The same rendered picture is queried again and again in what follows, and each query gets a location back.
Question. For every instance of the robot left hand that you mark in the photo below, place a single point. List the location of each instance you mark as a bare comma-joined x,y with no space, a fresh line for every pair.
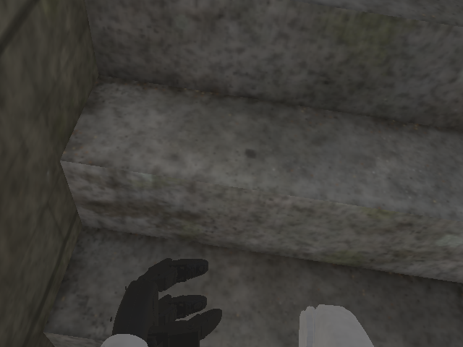
142,314

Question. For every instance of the robot right thigh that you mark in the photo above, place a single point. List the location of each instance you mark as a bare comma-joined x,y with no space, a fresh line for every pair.
331,326

